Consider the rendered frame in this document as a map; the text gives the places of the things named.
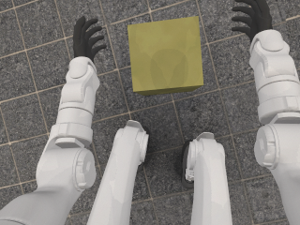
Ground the left robot upper arm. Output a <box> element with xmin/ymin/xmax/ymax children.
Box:
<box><xmin>0</xmin><ymin>147</ymin><xmax>97</xmax><ymax>225</ymax></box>

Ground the left robot hand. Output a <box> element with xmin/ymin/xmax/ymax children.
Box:
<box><xmin>72</xmin><ymin>16</ymin><xmax>107</xmax><ymax>64</ymax></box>

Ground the right robot upper arm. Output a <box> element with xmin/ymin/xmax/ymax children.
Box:
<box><xmin>254</xmin><ymin>123</ymin><xmax>300</xmax><ymax>225</ymax></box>

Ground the right robot forearm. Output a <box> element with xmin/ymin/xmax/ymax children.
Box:
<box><xmin>249</xmin><ymin>29</ymin><xmax>300</xmax><ymax>125</ymax></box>

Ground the carton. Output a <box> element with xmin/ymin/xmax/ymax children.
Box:
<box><xmin>127</xmin><ymin>16</ymin><xmax>203</xmax><ymax>96</ymax></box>

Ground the left robot forearm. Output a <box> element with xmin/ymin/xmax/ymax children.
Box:
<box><xmin>36</xmin><ymin>56</ymin><xmax>100</xmax><ymax>184</ymax></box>

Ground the right robot hand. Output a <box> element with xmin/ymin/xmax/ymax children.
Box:
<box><xmin>231</xmin><ymin>0</ymin><xmax>273</xmax><ymax>43</ymax></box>

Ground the robot right foot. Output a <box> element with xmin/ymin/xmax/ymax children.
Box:
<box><xmin>181</xmin><ymin>140</ymin><xmax>194</xmax><ymax>189</ymax></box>

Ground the robot right shin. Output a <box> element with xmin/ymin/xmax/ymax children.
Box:
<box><xmin>185</xmin><ymin>132</ymin><xmax>225</xmax><ymax>181</ymax></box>

